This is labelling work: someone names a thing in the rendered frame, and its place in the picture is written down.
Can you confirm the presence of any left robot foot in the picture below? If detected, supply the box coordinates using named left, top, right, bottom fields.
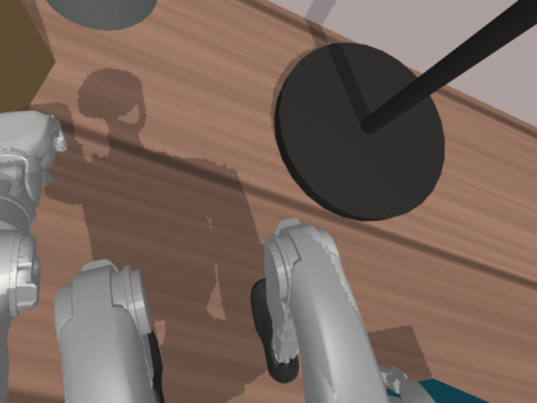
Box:
left=148, top=330, right=165, bottom=403

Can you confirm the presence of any right robot hand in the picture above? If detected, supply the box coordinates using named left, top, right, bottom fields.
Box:
left=378, top=365, right=435, bottom=403

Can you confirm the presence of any right robot foot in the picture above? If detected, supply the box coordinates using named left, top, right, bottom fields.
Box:
left=251, top=279, right=299, bottom=384

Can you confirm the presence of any coat stand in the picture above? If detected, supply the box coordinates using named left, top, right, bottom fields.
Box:
left=274, top=0, right=537, bottom=222

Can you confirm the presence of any left robot arm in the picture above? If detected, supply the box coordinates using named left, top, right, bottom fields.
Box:
left=0, top=150, right=43, bottom=403

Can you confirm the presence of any left robot hand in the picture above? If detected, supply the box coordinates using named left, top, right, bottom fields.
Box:
left=0, top=110, right=68, bottom=186

